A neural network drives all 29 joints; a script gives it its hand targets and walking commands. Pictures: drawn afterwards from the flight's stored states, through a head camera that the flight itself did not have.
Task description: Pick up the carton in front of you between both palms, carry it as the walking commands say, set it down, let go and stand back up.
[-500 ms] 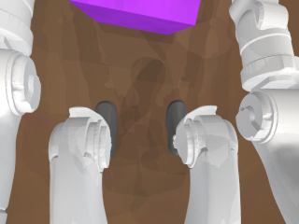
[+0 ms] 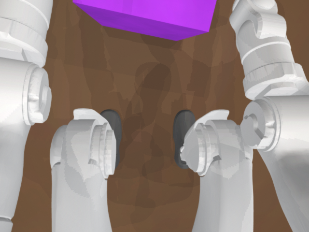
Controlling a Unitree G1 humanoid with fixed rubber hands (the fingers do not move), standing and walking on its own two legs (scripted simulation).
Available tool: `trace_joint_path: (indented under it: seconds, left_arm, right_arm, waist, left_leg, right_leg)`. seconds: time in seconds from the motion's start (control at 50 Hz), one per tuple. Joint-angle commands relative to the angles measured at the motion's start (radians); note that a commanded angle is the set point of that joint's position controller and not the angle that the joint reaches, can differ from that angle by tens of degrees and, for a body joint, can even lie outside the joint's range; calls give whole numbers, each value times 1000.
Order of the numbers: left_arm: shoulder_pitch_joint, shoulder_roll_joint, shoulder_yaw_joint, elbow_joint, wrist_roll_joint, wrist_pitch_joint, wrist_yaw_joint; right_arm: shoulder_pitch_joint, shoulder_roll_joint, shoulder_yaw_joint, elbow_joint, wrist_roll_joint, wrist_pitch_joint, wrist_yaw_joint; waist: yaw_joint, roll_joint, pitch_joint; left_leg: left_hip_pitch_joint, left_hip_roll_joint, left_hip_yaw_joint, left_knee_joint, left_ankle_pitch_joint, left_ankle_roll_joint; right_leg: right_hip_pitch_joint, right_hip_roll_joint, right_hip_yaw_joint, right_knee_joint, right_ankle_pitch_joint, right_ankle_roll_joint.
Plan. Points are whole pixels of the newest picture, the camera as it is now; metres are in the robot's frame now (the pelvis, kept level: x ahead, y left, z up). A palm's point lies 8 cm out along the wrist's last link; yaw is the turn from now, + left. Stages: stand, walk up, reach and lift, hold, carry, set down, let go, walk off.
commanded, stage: reach and lift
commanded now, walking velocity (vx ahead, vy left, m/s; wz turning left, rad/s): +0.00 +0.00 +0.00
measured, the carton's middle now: out of the picture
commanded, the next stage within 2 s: none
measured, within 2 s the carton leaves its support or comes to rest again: leaves its support in 0.48 s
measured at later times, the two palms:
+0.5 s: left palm out of the picture +0.57 +0.18 -0.17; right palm out of the picture +0.56 -0.12 -0.16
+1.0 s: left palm out of the picture +0.50 +0.18 +0.04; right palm out of the picture +0.50 -0.12 +0.04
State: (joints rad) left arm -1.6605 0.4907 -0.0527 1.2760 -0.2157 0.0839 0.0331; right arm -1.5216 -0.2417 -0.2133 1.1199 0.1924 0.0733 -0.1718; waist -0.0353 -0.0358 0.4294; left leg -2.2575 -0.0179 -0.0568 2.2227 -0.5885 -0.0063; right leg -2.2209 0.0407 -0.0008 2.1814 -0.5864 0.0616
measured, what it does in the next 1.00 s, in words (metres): rises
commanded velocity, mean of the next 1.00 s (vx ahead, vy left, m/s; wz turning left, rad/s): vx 0.00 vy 0.00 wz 0.00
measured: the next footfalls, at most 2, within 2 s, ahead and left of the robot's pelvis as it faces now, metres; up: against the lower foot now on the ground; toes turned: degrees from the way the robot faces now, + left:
none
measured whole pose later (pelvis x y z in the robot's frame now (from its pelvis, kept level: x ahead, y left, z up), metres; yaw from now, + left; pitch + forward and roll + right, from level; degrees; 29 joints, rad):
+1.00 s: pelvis -0.01 -0.01 +0.10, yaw +4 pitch +43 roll -3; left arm -1.24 0.11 0.44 0.86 0.27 0.39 0.00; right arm -1.13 0.04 -0.59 0.67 -0.24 0.40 -0.10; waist -0.02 0.00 -0.09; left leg -2.10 -0.06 -0.08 1.81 -0.45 -0.04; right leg -2.06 0.07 0.05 1.80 -0.48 0.07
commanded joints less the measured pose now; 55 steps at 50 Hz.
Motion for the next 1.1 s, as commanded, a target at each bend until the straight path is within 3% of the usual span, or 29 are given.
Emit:
trace_joint_path:
  seconds: [0.0,0.04,0.1,0.12,0.18,0.24,0.3,0.38,0.46,0.5,0.52,0.58,0.64,0.72,0.76,0.78,0.84,0.92,1.0,1.08]
  left_arm:
    - [-328,39,-11,-93,-6,-16,-5]
    - [-361,-23,-26,-96,-5,-13,-11]
    - [-381,-98,9,-103,47,-4,-25]
    - [-443,-317,-47,-121,41,6,-61]
    - [-485,-760,-40,-119,86,50,-192]
    - [-411,-958,-14,-170,114,92,-275]
    - [-383,-1032,-9,-215,107,115,-308]
    - [-411,-1117,-71,-336,60,122,-304]
    - [-468,-1205,-164,-600,-5,133,-266]
    - [-476,-1248,-195,-723,-13,161,-246]
    - [-489,-1282,-218,-774,-15,171,-231]
    - [-429,-1307,-221,-818,20,210,-204]
    - [-294,-1349,-176,-701,76,245,-213]
    - [-224,-1407,-59,-498,165,260,-250]
    - [-207,-1405,26,-418,223,268,-272]
    - [-201,-1404,61,-391,245,269,-279]
    - [-188,-1399,142,-350,299,270,-288]
    - [-172,-1417,168,-368,335,277,-286]
    - [-172,-1452,104,-461,314,293,-281]
    - [-151,-1505,0,-569,261,315,-279]
  right_arm:
    - [-280,-66,14,-97,10,-16,7]
    - [-315,-10,27,-103,11,-14,14]
    - [-339,67,-6,-111,-56,-4,25]
    - [-422,262,43,-141,-56,3,60]
    - [-558,677,77,-178,-112,60,193]
    - [-552,852,78,-204,-121,108,282]
    - [-547,921,105,-241,-96,128,306]
    - [-573,1017,182,-323,-15,132,312]
    - [-605,1101,292,-472,54,144,289]
    - [-620,1139,330,-569,68,163,281]
    - [-629,1155,355,-621,65,175,272]
    - [-648,1154,395,-726,46,210,262]
    - [-563,1178,399,-645,-10,236,271]
    - [-449,1191,228,-475,-161,253,278]
    - [-406,1172,125,-400,-243,259,282]
    - [-398,1169,93,-382,-270,260,285]
    - [-406,1174,46,-376,-310,264,302]
    - [-435,1231,93,-410,-291,281,327]
    - [-439,1296,197,-475,-231,307,346]
    - [-386,1348,295,-532,-178,333,357]
  waist:
    - [-19,119,-1180]
    - [-13,113,-1174]
    - [-5,104,-1144]
    - [-7,109,-1140]
    - [1,123,-1054]
    - [15,106,-1013]
    - [28,88,-1055]
    - [26,102,-1280]
    - [27,126,-1771]
    - [35,164,-2022]
    - [26,166,-2128]
    - [50,155,-2198]
    - [57,128,-1931]
    - [-17,116,-1526]
    - [-46,128,-1400]
    - [-45,135,-1381]
    - [-32,130,-1401]
    - [16,83,-1510]
    - [52,39,-1675]
    - [59,33,-1802]
  left_leg:
    - [595,4,43,-188,291,-17]
    - [597,-3,45,-193,281,-15]
    - [605,-17,52,-193,264,-16]
    - [606,-26,52,-198,264,-12]
    - [572,-53,58,-178,241,-1]
    - [522,-66,79,-171,232,14]
    - [529,-66,83,-163,276,25]
    - [654,-70,88,-149,419,22]
    - [944,-81,95,-140,668,2]
    - [1126,-89,85,-143,812,-8]
    - [1165,-93,93,-152,830,-14]
    - [1156,-105,114,-213,756,-16]
    - [1025,-118,125,-291,635,-20]
    - [694,-127,138,-412,275,-22]
    - [609,-128,135,-462,174,-19]
    - [600,-130,136,-484,151,-17]
    - [623,-134,133,-535,136,-8]
    - [703,-136,137,-592,154,3]
    - [833,-138,143,-633,213,8]
    - [977,-141,139,-670,294,2]
  right_leg:
    - [561,24,-76,-134,337,-8]
    - [579,33,-76,-136,331,-11]
    - [615,51,-83,-139,311,-10]
    - [601,64,-87,-143,308,-14]
    - [542,88,-91,-119,256,-24]
    - [488,95,-101,-110,228,-36]
    - [480,94,-108,-98,266,-40]
    - [518,99,-119,-80,389,-41]
    - [630,109,-134,-85,557,-33]
    - [622,117,-133,-108,601,-31]
    - [638,126,-134,-127,617,-28]
    - [689,138,-132,-178,562,-23]
    - [633,143,-131,-251,468,-10]
    - [567,135,-122,-368,235,-28]
    - [541,132,-117,-424,164,-40]
    - [543,131,-114,-446,146,-45]
    - [564,131,-110,-495,127,-48]
    - [639,134,-108,-546,137,-34]
    - [737,140,-110,-586,184,-15]
    - [827,144,-106,-620,250,-8]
